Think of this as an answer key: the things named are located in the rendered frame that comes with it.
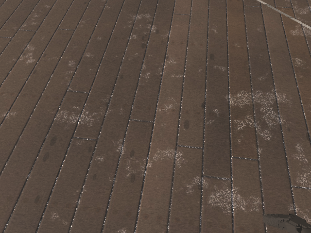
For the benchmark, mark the robot right hand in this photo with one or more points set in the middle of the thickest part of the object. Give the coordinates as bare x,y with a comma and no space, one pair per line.
290,222

